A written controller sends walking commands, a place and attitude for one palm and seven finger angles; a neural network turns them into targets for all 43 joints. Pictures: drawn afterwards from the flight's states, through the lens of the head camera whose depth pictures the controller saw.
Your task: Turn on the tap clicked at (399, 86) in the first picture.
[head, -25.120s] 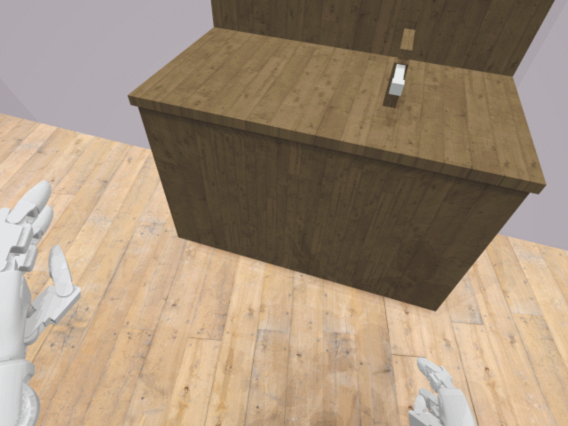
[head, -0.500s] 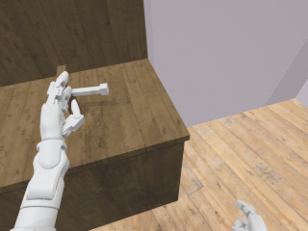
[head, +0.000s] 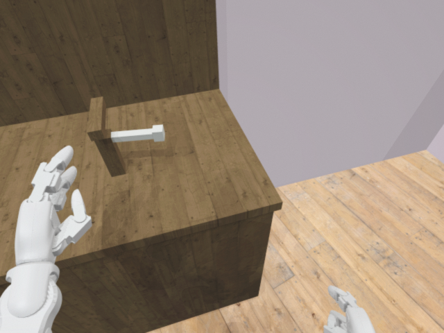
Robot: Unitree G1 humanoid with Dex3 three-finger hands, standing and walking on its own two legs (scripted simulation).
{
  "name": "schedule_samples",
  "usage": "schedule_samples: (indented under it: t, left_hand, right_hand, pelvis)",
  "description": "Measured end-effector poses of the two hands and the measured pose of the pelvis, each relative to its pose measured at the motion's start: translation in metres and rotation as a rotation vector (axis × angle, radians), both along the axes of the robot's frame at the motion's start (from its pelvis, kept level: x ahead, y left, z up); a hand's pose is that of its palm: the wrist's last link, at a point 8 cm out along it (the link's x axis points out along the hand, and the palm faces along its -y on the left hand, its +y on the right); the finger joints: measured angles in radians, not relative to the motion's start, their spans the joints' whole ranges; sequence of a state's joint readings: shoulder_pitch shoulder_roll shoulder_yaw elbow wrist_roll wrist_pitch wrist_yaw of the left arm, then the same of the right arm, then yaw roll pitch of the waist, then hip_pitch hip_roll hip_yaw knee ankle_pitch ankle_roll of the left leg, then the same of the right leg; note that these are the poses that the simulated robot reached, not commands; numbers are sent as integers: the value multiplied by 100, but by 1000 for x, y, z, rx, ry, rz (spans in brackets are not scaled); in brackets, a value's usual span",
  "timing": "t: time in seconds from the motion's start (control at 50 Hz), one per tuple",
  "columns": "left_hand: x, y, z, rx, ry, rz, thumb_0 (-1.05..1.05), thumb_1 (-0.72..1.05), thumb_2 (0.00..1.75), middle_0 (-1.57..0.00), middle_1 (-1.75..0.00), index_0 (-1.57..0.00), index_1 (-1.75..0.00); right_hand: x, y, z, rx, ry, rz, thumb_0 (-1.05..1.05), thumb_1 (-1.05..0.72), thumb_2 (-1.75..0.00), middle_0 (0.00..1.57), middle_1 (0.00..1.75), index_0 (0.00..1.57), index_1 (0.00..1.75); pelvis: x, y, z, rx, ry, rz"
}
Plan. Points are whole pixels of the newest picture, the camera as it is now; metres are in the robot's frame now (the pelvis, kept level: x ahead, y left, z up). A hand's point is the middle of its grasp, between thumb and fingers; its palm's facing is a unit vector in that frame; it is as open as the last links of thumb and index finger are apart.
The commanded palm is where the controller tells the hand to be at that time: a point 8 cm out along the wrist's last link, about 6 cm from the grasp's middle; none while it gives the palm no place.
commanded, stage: draw the hand back beside the body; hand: left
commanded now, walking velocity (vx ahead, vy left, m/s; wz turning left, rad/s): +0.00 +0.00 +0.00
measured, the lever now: (158, 133) +0.51 +0.22 +0.08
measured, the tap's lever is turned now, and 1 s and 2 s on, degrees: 80 80 80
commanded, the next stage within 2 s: step back with the hand held close in 0.40 s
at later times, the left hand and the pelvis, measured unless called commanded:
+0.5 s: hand (80, 237) +0.19 +0.22 +0.15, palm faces +0.41 -0.85 -0.34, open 7.4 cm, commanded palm +0.15 +0.27 +0.17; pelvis +0.00 -0.02 +0.00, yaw +1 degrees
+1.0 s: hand (52, 268) +0.15 +0.24 +0.15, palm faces +0.34 -0.82 -0.46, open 7.4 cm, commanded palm +0.10 +0.28 +0.17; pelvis -0.06 +0.00 -0.01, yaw -1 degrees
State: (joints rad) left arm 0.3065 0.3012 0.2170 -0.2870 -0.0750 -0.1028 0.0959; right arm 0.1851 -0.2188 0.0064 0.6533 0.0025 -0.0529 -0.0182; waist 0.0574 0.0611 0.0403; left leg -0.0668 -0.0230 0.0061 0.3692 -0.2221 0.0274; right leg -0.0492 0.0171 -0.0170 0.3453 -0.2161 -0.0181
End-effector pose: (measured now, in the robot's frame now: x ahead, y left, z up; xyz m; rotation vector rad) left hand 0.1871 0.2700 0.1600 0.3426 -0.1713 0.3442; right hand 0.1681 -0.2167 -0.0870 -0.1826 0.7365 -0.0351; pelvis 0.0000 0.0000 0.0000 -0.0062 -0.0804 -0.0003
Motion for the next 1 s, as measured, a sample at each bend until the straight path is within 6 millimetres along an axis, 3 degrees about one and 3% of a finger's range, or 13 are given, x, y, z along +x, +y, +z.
schedule_samples:
  t: [0.24,0.46,0.6,0.66,0.82,1.0]
  left_hand:
    - [-37,7,7,64,9,75,1,89,90,-21,-30,-21,-30]
    - [-34,-6,5,47,-1,64,2,89,90,-21,-30,-21,-30]
    - [-33,-9,20,109,-36,46,2,89,90,-21,-30,-21,-30]
    - [-31,-5,22,142,-38,41,1,89,90,-21,-30,-21,-30]
    - [-39,-10,-6,119,105,-23,1,89,90,-21,-30,-21,-30]
    - [-73,8,9,179,23,-10,1,88,90,-21,-30,-22,-30]
  right_hand:
    - [6,-9,3,-9,-46,1,2,-91,-90,21,30,20,29]
    - [9,-13,6,-1,-81,2,2,-91,-90,21,30,20,29]
    - [6,-19,3,2,-73,-8,2,-91,-90,21,30,20,29]
    - [1,-23,2,-5,-51,-25,2,-91,-90,21,30,20,29]
    - [-24,-32,0,-36,-18,-96,2,-91,-90,21,30,20,29]
    - [-58,-22,2,-65,-9,-99,2,-91,-90,20,30,20,29]
  pelvis:
    - [-2,-6,-2,-3,-1,11]
    - [-5,-15,-2,2,-4,13]
    - [-7,-19,-3,-5,13,10]
    - [-11,-19,-4,-7,38,5]
    - [-28,-8,-6,2,74,-16]
    - [-60,1,-10,-4,81,-11]
